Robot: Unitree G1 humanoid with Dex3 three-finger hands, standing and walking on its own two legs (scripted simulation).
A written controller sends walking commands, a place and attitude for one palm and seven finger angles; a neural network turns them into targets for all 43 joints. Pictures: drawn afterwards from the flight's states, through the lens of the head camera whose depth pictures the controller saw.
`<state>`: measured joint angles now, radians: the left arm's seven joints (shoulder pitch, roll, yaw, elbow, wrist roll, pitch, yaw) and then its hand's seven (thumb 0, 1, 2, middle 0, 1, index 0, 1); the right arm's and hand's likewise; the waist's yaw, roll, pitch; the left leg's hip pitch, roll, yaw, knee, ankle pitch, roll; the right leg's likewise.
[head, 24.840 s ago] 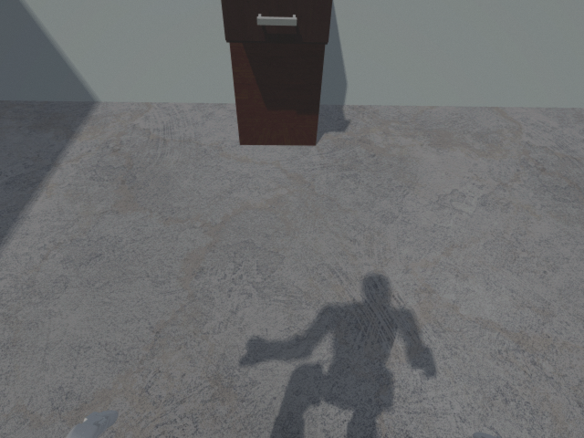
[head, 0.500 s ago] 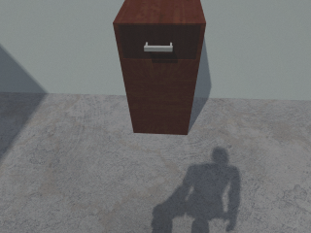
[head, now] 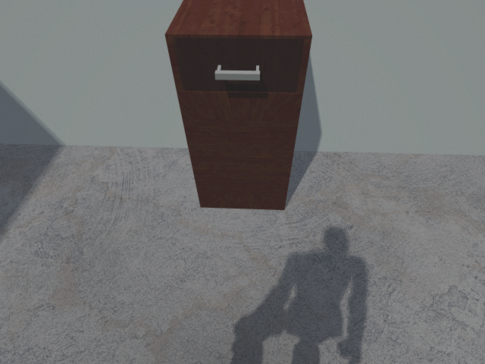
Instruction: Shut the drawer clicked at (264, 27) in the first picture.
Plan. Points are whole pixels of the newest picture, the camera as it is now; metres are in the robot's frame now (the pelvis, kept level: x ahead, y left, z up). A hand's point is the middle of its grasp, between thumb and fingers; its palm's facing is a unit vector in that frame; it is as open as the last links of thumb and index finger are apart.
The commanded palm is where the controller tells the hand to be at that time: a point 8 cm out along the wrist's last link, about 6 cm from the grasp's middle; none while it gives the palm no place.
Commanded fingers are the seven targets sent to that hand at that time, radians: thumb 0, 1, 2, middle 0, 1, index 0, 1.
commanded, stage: look to check the result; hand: left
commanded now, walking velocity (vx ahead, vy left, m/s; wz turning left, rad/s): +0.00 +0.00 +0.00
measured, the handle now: (238, 71) +0.93 +0.05 +0.01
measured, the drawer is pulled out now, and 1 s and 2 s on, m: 0.00 0.00 0.00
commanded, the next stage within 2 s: stand and wait in 0.38 s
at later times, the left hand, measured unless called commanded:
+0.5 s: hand out of the picture +0.01 +0.17 -0.17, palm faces +0.04 -0.98 -0.20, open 7.4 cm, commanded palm none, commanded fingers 0.00 0.90 0.90 -0.20 -0.30 -0.20 -0.30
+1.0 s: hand out of the picture +0.03 +0.18 -0.17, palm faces +0.02 -0.98 -0.22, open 7.4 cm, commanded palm none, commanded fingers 0.00 0.90 0.90 -0.20 -0.30 -0.20 -0.30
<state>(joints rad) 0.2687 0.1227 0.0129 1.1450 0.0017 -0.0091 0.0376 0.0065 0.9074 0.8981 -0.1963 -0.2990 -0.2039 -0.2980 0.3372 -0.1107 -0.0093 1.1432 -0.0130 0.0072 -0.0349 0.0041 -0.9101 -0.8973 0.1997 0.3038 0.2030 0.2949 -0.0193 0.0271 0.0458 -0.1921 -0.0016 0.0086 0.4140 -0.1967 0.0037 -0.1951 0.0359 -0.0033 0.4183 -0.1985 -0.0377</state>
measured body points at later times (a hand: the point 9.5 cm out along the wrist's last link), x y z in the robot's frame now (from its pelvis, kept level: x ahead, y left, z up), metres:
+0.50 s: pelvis +0.01 +0.00 +0.00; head +0.02 -0.01 +0.45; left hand +0.01 +0.22 -0.16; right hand -0.01 -0.21 -0.17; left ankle +0.02 +0.12 -0.74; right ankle +0.02 -0.10 -0.74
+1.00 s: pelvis +0.02 +0.00 +0.00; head +0.03 -0.01 +0.45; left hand +0.03 +0.23 -0.15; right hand +0.00 -0.22 -0.16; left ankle +0.02 +0.12 -0.74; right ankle +0.02 -0.10 -0.74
